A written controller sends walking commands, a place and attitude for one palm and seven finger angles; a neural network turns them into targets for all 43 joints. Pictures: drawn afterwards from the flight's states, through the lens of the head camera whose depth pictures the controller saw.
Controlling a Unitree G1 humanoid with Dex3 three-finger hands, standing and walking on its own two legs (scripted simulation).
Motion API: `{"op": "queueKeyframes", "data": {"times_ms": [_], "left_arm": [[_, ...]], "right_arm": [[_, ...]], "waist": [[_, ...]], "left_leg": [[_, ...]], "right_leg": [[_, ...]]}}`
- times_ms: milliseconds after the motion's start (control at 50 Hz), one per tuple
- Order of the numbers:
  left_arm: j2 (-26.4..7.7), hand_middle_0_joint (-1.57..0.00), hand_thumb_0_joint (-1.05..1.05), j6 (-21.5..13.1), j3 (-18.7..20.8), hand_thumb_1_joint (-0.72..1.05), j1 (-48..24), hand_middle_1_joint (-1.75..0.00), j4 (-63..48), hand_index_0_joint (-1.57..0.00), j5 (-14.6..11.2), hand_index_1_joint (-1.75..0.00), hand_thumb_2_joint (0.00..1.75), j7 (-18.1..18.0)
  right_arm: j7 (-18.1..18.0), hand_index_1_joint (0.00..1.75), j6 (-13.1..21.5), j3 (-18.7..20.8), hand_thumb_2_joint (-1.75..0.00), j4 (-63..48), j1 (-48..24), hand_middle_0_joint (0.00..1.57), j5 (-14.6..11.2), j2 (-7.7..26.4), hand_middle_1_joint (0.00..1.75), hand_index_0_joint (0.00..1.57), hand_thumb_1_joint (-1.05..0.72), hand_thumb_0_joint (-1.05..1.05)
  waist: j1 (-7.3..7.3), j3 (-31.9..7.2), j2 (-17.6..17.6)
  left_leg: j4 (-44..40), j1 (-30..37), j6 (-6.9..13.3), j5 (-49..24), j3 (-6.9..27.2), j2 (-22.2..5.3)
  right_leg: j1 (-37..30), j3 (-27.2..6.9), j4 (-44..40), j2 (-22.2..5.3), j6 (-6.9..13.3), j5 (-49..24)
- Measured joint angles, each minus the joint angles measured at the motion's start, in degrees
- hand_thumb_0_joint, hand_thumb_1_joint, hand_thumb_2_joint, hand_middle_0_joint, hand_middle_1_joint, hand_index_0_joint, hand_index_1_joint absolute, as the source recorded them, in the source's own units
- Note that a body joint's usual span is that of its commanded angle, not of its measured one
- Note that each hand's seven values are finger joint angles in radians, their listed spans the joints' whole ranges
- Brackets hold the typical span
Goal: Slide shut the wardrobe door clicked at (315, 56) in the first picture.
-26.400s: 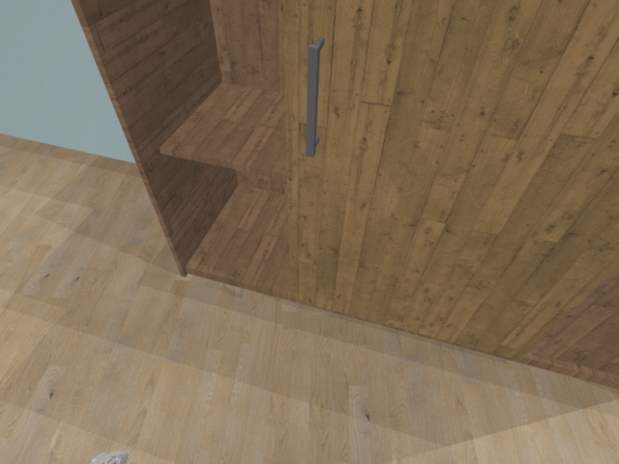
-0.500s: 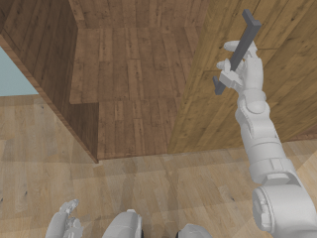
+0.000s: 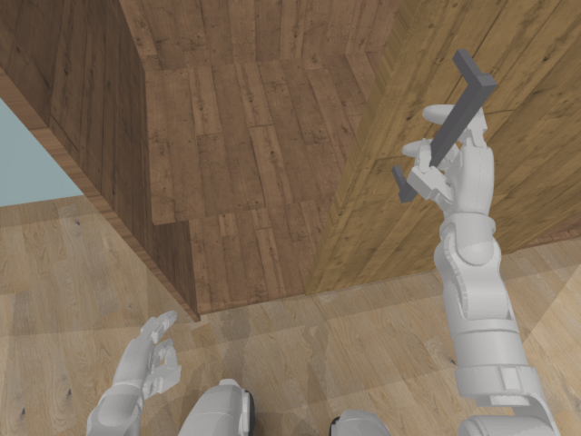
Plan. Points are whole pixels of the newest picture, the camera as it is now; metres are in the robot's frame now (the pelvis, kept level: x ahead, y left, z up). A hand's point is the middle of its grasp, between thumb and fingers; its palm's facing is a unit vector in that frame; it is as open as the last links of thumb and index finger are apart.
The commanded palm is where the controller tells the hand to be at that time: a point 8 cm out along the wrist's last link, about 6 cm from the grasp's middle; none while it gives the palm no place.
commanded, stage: step sideways, sliding the door along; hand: right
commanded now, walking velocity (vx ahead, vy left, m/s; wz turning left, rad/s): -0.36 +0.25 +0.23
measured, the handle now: (430, 139) +0.45 -0.20 +0.10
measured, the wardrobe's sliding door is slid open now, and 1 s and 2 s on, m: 0.35 0.05 0.00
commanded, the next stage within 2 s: stop walking and hold the door there in 1.88 s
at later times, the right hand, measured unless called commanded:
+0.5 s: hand (295, 194) +0.36 -0.02 +0.11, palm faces +0.07 +0.99 -0.12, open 6.0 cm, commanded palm +0.34 -0.02 +0.11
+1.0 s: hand (161, 215) +0.34 +0.13 +0.11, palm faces +0.07 +0.99 -0.10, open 6.0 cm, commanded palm +0.31 +0.13 +0.11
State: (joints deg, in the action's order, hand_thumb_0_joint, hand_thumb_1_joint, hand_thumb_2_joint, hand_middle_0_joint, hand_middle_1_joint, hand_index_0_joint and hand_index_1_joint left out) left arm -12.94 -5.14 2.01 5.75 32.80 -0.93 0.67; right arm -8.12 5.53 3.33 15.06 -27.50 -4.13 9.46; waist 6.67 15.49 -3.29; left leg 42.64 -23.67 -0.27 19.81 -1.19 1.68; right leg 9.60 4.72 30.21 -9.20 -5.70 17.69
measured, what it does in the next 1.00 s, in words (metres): steps to the left: right foot, then left foot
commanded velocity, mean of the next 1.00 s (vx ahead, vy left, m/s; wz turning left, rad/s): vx -0.23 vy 0.28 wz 0.11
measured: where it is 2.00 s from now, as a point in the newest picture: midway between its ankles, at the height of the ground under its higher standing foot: outside the picture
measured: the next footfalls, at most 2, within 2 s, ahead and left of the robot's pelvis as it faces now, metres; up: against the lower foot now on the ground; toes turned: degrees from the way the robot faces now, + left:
right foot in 0.36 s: +0.04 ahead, -0.08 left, +0.00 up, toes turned -2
left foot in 0.68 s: +0.07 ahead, +0.30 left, +0.00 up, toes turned +10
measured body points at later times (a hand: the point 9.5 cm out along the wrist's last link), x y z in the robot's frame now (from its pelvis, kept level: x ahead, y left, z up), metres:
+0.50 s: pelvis +0.00 +0.09 +0.01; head +0.08 +0.10 +0.45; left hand +0.19 +0.31 -0.09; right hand +0.36 -0.07 +0.12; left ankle +0.04 +0.20 -0.68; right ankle +0.00 -0.07 -0.73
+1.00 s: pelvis -0.05 +0.24 +0.01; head +0.01 +0.24 +0.45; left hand +0.09 +0.50 -0.10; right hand +0.33 +0.07 +0.12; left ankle -0.03 +0.35 -0.68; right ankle -0.04 +0.08 -0.73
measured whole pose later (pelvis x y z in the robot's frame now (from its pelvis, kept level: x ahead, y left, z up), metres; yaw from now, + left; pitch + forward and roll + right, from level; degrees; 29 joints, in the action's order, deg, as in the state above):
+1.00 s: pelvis -0.05 +0.24 +0.01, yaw +8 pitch -1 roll +1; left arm -12.9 -3.9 2.0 9.6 35.7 -0.7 -1.8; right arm -8.8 3.7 3.5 10.8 -18.7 -3.1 10.1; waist 3.5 8.8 -1.3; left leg 53.6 -28.5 -0.6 22.1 -0.7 2.9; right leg 11.9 3.1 29.7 -7.6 -3.7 16.8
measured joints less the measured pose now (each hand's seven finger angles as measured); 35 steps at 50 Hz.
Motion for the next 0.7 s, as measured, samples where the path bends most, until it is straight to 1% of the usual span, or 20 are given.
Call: {"op": "queueKeyframes", "data": {"times_ms": [60, 80, 100, 120, 160, 200, 260, 300, 320, 340, 360, 380, 400, 440, 480, 580, 640, 660, 680, 700], "left_arm": [[1.5, -0.19, 0.01, 0.0, -1.3, 0.90, 0.8, -0.30, -0.6, -0.20, 0.1, -0.29, 0.90, 0.5], [2.0, -0.19, 0.01, 0.1, -1.8, 0.90, 0.8, -0.30, -0.6, -0.20, -0.1, -0.30, 0.90, 0.6], [2.2, -0.19, 0.01, 0.3, -2.1, 0.90, 0.3, -0.30, -0.3, -0.20, -0.2, -0.30, 0.90, 0.5], [2.3, -0.19, 0.01, 0.6, -2.4, 0.90, -0.4, -0.30, 0.0, -0.20, -0.5, -0.30, 0.90, 0.2], [1.9, -0.20, 0.01, 0.7, -2.6, 0.90, -1.8, -0.30, 0.8, -0.20, -0.7, -0.30, 0.90, -0.6], [1.3, -0.20, 0.01, 0.1, -2.6, 0.90, -3.0, -0.30, 1.3, -0.20, -0.6, -0.30, 0.90, -1.3], [0.4, -0.20, 0.01, 0.3, -2.4, 0.90, -4.1, -0.30, 0.9, -0.20, -0.7, -0.30, 0.90, -1.6], [0.0, -0.19, 0.01, 1.2, -2.1, 0.91, -4.0, -0.30, 0.2, -0.20, -0.6, -0.30, 0.90, -1.5], [-0.3, -0.19, 0.01, 1.7, -2.0, 0.91, -3.9, -0.30, -0.1, -0.20, -0.7, -0.30, 0.90, -1.5], [-0.5, -0.19, 0.01, 2.0, -1.8, 0.90, -3.6, -0.30, -0.4, -0.20, -0.7, -0.30, 0.90, -1.4], [-0.8, -0.19, 0.01, 2.2, -1.4, 0.90, -3.0, -0.30, -0.7, -0.20, -0.6, -0.30, 0.90, -1.2], [-0.5, -0.19, 0.01, 2.2, -0.7, 0.90, -2.7, -0.30, -0.7, -0.20, -0.3, -0.30, 0.90, -1.1], [0.0, -0.19, 0.01, 2.1, -0.3, 0.91, -2.5, -0.30, -0.5, -0.20, 0.1, -0.29, 0.90, -1.0], [0.5, -0.19, 0.01, 1.6, -0.2, 0.91, -1.8, -0.30, -0.4, -0.19, 1.2, -0.29, 0.90, -0.7], [0.7, -0.19, 0.01, 1.0, -0.6, 0.91, -0.7, -0.30, -0.4, -0.19, 1.4, -0.29, 0.90, -0.3], [2.8, -0.19, 0.01, 0.8, -2.2, 0.90, 1.6, -0.30, -0.6, -0.20, 1.5, -0.30, 0.90, -0.2], [4.2, -0.20, 0.01, 0.3, -3.2, 0.90, 2.3, -0.30, -0.7, -0.20, 1.1, -0.30, 0.90, -0.2], [4.6, -0.20, 0.01, 0.1, -3.5, 0.90, 2.5, -0.30, -0.6, -0.20, 0.8, -0.30, 0.90, -0.3], [4.7, -0.20, 0.01, 0.0, -3.7, 0.90, 2.3, -0.30, -0.4, -0.20, 0.4, -0.30, 0.90, -0.3], [4.1, -0.20, 0.01, 0.0, -3.8, 0.90, 1.3, -0.30, 0.2, -0.20, 0.1, -0.30, 0.90, -0.6]], "right_arm": [[0.3, 1.40, -0.1, 0.6, -0.88, -1.8, 2.9, 0.44, -0.3, 0.6, 1.36, 0.13, -0.80, 0.01], [0.3, 1.40, -0.2, 1.1, -0.88, -2.5, 3.8, 0.44, -0.2, 0.8, 1.36, 0.13, -0.79, 0.01], [0.2, 1.40, -0.2, 1.6, -0.88, -3.1, 4.7, 0.45, -0.1, 0.9, 1.36, 0.12, -0.79, 0.00], [0.1, 1.40, -0.1, 1.9, -0.88, -3.7, 5.6, 0.45, -0.1, 0.8, 1.36, 0.12, -0.79, 0.00], [-0.3, 1.40, 0.3, 2.4, -0.88, -5.3, 7.5, 0.45, -0.4, 0.3, 1.35, 0.11, -0.79, 0.00], [-1.1, 1.40, 0.7, 2.4, -0.87, -7.1, 9.4, 0.43, -0.3, -0.5, 1.34, 0.11, -0.79, 0.00], [-2.3, 1.40, 1.7, 1.3, -0.86, -9.7, 11.6, 0.42, 0.1, -1.3, 1.34, 0.12, -0.80, 0.01], [-2.5, 1.40, 2.4, 0.2, -0.86, -11.0, 12.6, 0.41, 0.3, -1.7, 1.34, 0.13, -0.81, 0.01], [-2.6, 1.40, 2.7, -0.5, -0.86, -11.6, 13.1, 0.41, 0.2, -1.9, 1.35, 0.14, -0.81, 0.02], [-2.6, 1.40, 3.1, -1.3, -0.86, -12.1, 13.6, 0.41, 0.3, -2.0, 1.36, 0.14, -0.82, 0.02], [-2.4, 1.40, 3.3, -2.1, -0.86, -12.5, 14.0, 0.41, 0.6, -2.0, 1.36, 0.16, -0.81, 0.02], [-1.9, 1.40, 3.4, -3.0, -0.86, -12.7, 13.7, 0.40, 0.8, -1.6, 1.37, 0.17, -0.82, 0.02], [-1.3, 1.39, 3.3, -3.5, -0.86, -12.3, 13.2, 0.40, 1.3, -1.2, 1.37, 0.17, -0.82, 0.02], [-0.5, 1.39, 2.8, -3.9, -0.85, -11.5, 12.7, 0.41, 2.5, -1.3, 1.38, 0.17, -0.82, 0.02], [-0.1, 1.39, 1.9, -4.0, -0.85, -10.7, 12.7, 0.41, 3.1, -1.9, 1.38, 0.18, -0.81, 0.02], [0.6, 1.39, 0.1, -2.5, -0.84, -9.2, 13.7, 0.41, 2.4, -0.9, 1.37, 0.20, -0.81, 0.02], [0.5, 1.39, -0.3, -0.4, -0.85, -8.5, 13.8, 0.42, 1.4, 0.5, 1.35, 0.19, -0.81, 0.02], [0.4, 1.39, -0.6, 0.4, -0.85, -8.4, 13.7, 0.42, 1.1, 1.1, 1.35, 0.19, -0.80, 0.02], [0.0, 1.38, -0.8, 1.4, -0.86, -8.3, 13.5, 0.43, 1.0, 1.4, 1.35, 0.18, -0.80, 0.01], [-0.6, 1.38, -1.0, 2.4, -0.86, -8.1, 13.3, 0.43, 1.0, 1.1, 1.35, 0.17, -0.80, 0.01]], "waist": [[0.35, -0.5, -0.2], [0.08, -0.6, -0.6], [-0.65, -0.5, -1.3], [-1.34, -0.7, -1.6], [-1.68, -1.6, -0.9], [-2.05, -1.9, 0.0], [-2.26, -1.8, 1.5], [-2.25, -2.2, 2.3], [-2.31, -2.6, 2.4], [-2.43, -3.1, 2.1], [-2.70, -3.8, 1.4], [-2.86, -3.6, 2.1], [-2.79, -3.2, 3.0], [-2.89, -2.5, 3.0], [-2.42, -2.3, 1.5], [-0.70, -3.2, -0.3], [-0.42, -4.0, -0.3], [-0.42, -4.3, 0.2], [-0.57, -4.5, 0.3], [-1.24, -4.3, -0.9]], "left_leg": [[-6.0, 3.2, -0.3, -6.9, -0.8, -0.7], [-7.1, 4.3, 1.1, -7.4, -1.6, -0.1], [-7.2, 4.9, 2.8, -6.8, -2.7, 0.7], [-7.2, 4.7, 4.2, -6.1, -3.4, 1.0], [-8.0, 3.4, 5.6, -6.2, -2.9, 0.6], [-10.8, 3.1, 6.2, -8.1, -2.0, 0.2], [-15.3, 3.4, 6.4, -11.5, -0.4, 0.3], [-17.2, 3.6, 6.4, -12.7, 0.3, 0.9], [-17.4, 3.5, 6.5, -12.9, 0.4, 1.6], [-16.7, 3.1, 6.4, -12.8, 0.3, 2.6], [-14.2, 2.0, 4.7, -11.8, -0.3, 3.8], [-9.4, 0.7, 2.2, -7.1, 0.2, 3.9], [-3.6, -0.7, 1.0, -1.9, 1.4, 3.7], [5.2, -2.5, 0.1, 4.3, 2.5, 3.4], [8.3, -2.9, -0.4, 4.2, 2.2, 2.3], [1.6, 0.4, -1.2, 0.0, 1.1, -1.2], [-5.7, 4.3, -1.4, -4.5, 0.4, -2.1], [-9.0, 5.9, -1.5, -8.0, 0.2, -2.5], [-10.9, 6.8, -1.1, -10.7, -0.3, -2.3], [-10.4, 6.3, 0.0, -10.2, -1.3, -1.3]], "right_leg": [[-1.3, 0.9, 1.5, -2.2, -1.6, 0.9], [-1.0, 0.9, 3.4, -3.3, -1.9, 1.4], [0.2, 0.6, 6.0, -4.6, -1.4, 1.2], [2.5, -0.5, 10.0, -4.4, -0.5, 1.7], [7.4, -3.5, 19.3, 0.1, 0.9, 10.1], [10.6, -4.7, 22.8, 4.7, 1.4, 14.2], [11.3, -2.9, 16.9, 8.5, 1.8, 13.2], [10.1, -1.2, 10.0, 9.2, 2.3, 8.5], [8.8, -0.4, 6.2, 8.9, 2.8, 4.3], [7.0, 0.0, 2.3, 7.9, 4.0, -2.5], [5.4, -0.2, -0.5, 6.5, 5.1, -8.0], [4.3, -0.1, -1.0, 6.1, 5.0, -6.2], [3.5, 0.1, -0.9, 6.1, 4.6, -3.7], [2.1, -0.3, -1.2, 5.0, 3.4, -1.6], [0.4, -0.4, -2.6, 2.7, 2.2, -2.1], [-3.2, 1.4, -5.4, -2.9, -1.2, -3.5], [-3.4, 1.7, -4.3, -5.5, -3.5, -3.2], [-2.7, 1.5, -3.0, -5.9, -3.6, -2.7], [-1.5, 1.1, -0.8, -6.4, -2.4, -1.8], [0.5, -0.4, 2.4, -7.0, 0.1, -0.2]]}}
